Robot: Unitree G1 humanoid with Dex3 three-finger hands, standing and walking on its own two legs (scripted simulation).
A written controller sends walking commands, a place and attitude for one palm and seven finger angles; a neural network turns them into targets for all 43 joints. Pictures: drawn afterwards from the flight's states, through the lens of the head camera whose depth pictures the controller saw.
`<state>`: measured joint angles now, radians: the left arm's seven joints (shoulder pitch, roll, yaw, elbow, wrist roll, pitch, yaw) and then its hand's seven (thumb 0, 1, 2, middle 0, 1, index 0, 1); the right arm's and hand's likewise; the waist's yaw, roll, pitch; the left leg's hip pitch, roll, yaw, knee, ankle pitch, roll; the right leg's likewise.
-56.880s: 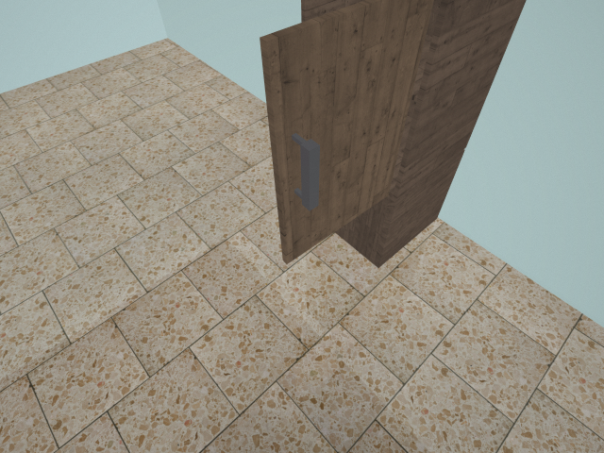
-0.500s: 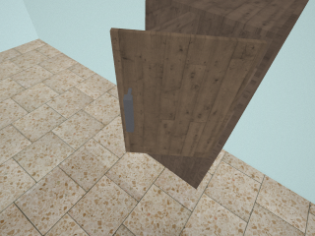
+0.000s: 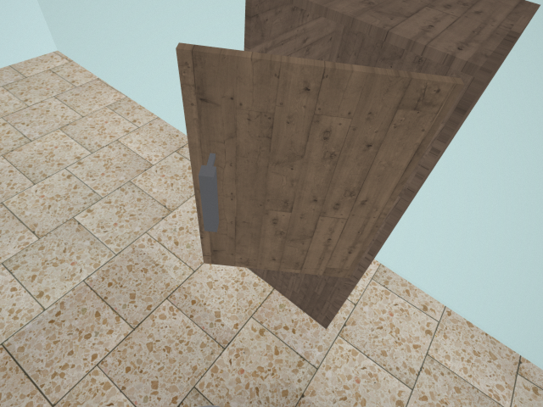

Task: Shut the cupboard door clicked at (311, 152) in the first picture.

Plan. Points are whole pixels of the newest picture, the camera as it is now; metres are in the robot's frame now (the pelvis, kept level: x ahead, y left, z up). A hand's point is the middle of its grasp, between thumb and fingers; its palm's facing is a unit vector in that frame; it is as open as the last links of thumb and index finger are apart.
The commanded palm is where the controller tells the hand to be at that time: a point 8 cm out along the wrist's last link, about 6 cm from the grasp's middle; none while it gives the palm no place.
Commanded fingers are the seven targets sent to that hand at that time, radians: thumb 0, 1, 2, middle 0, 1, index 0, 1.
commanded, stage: come to a stop and stand still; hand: left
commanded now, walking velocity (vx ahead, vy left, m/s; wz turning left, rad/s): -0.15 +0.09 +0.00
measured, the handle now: (211, 193) +0.48 +0.15 -0.01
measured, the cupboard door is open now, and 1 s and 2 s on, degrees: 35 35 35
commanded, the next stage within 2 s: look again from close up in 1.40 s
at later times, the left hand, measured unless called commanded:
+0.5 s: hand out of the picture +0.06 +0.17 -0.18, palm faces -0.03 -0.96 -0.26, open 7.3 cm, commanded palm none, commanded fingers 0.00 0.90 0.90 -0.20 -0.30 -0.20 -0.30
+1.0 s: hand out of the picture +0.02 +0.10 -0.17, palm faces +0.02 -0.98 -0.22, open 7.3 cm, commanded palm none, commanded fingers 0.00 0.90 0.90 -0.20 -0.30 -0.20 -0.30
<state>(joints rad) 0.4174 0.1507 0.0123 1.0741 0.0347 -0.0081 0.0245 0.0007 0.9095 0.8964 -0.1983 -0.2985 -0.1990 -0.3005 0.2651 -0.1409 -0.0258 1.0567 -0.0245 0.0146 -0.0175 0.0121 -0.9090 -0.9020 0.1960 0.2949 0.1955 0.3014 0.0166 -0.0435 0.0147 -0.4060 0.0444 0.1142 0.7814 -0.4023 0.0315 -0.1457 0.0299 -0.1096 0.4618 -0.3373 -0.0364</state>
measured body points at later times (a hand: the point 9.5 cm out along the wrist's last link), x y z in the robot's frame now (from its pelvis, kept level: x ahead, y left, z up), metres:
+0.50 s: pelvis +0.00 -0.03 -0.01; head +0.02 -0.03 +0.44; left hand +0.06 +0.22 -0.16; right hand +0.02 -0.26 -0.16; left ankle +0.03 +0.07 -0.73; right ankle +0.00 -0.19 -0.74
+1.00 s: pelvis +0.00 -0.08 +0.00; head +0.02 -0.09 +0.45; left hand +0.02 +0.16 -0.15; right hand +0.00 -0.30 -0.16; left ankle +0.03 +0.07 -0.73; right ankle +0.00 -0.19 -0.73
